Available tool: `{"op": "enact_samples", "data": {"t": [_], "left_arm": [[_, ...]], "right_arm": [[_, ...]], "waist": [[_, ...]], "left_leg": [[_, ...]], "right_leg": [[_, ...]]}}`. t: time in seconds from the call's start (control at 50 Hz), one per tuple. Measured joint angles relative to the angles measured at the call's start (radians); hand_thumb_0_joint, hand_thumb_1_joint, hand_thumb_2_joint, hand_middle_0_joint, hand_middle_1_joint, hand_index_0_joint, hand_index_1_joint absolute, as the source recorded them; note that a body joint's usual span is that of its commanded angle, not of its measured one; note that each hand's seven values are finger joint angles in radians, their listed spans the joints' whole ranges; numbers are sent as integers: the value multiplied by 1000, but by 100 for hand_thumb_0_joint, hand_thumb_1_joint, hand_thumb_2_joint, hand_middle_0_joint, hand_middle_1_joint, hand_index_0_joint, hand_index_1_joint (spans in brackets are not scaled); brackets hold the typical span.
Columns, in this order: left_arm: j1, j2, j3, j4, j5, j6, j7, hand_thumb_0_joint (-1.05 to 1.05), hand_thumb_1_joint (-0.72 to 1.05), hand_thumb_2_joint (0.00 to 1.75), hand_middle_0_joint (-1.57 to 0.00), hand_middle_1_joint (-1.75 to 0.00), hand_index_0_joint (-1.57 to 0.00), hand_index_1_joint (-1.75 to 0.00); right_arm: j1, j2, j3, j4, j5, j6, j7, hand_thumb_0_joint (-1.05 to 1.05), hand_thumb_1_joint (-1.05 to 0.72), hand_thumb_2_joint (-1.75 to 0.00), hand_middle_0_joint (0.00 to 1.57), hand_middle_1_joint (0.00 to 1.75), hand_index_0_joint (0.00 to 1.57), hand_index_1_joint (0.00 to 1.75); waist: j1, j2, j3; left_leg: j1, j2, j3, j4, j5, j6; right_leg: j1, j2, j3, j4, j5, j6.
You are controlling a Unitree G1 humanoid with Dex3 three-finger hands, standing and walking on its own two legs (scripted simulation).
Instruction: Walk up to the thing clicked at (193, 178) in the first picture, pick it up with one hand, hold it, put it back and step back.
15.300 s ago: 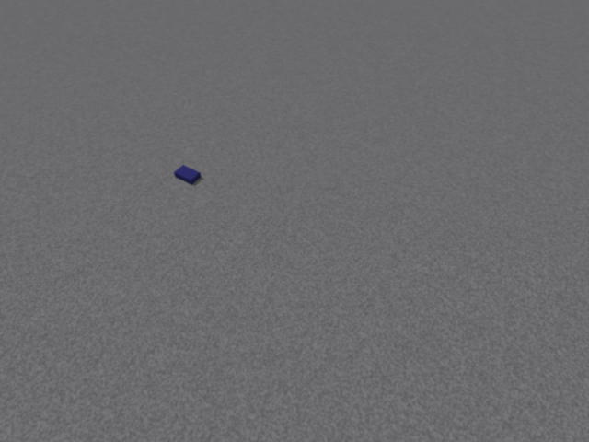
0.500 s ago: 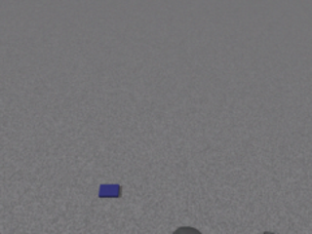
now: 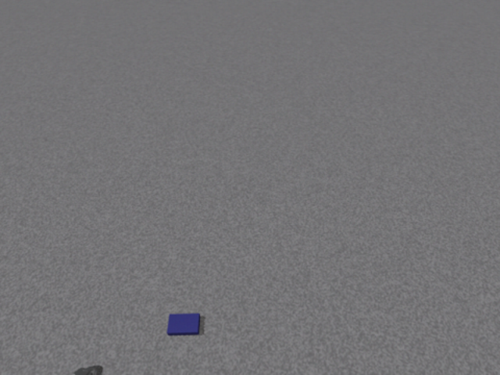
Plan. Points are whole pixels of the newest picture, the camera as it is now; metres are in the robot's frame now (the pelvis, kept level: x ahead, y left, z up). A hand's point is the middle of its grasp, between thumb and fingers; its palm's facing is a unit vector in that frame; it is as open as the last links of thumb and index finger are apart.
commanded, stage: walk up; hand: left
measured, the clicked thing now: (184, 324) +0.43 +0.25 -0.75
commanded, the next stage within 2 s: stand in 0.76 s
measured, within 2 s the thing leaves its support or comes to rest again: neither
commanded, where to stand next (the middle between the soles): +0.05 -0.01 m, yaw +1 degrees
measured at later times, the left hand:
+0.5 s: hand out of the picture +0.06 +0.25 -0.15, palm faces +0.01 -0.94 -0.33, open 7.4 cm
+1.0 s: hand out of the picture +0.09 +0.25 -0.14, palm faces +0.00 -0.94 -0.34, open 7.4 cm
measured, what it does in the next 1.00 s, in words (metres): stands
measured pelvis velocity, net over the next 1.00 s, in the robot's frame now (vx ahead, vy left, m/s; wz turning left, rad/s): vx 0.01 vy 0.00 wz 0.02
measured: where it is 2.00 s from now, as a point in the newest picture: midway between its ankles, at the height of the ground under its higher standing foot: outside the picture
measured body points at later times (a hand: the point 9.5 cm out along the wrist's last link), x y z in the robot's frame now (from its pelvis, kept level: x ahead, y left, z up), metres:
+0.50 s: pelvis +0.00 +0.00 +0.01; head +0.01 +0.00 +0.46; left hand +0.06 +0.30 -0.12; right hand +0.09 -0.30 -0.12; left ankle +0.01 +0.13 -0.73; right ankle +0.03 -0.13 -0.73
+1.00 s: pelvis +0.01 +0.00 +0.01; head +0.02 +0.00 +0.46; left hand +0.09 +0.30 -0.12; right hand +0.10 -0.30 -0.12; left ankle +0.01 +0.14 -0.73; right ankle +0.03 -0.13 -0.73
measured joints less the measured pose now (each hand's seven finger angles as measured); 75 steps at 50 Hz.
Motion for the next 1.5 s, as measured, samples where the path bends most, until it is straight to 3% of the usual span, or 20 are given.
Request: {"op": "enact_samples", "data": {"t": [0.22, 0.52, 1.5], "left_arm": [[-19, 0, 6, 95, 3, 8, -5, 1, 90, 90, -20, -30, -21, -30], [29, -12, 18, 149, 13, 10, -7, 1, 90, 90, -20, -30, -20, -30], [39, -7, 4, 95, 12, 4, 1, 1, 90, 90, -20, -30, -20, -30]], "right_arm": [[-36, -8, -8, 71, -5, 5, -1, 1, -90, -89, 21, 30, 20, 30], [-38, 1, -15, 96, -8, 9, -1, 1, -90, -89, 21, 30, 20, 30], [-20, 5, -13, 65, -15, 12, -5, 1, -90, -89, 21, 30, 20, 30]], "waist": [[2, -3, -19], [14, 11, -30], [2, 7, -29]], "left_leg": [[69, 4, -3, -133, 70, -2], [85, 5, -15, -183, 96, -5], [119, 17, -13, -211, 84, -18]], "right_leg": [[79, 7, -8, -151, 78, 3], [104, 9, -22, -209, 104, 1], [127, 20, -22, -216, 81, -8]]}}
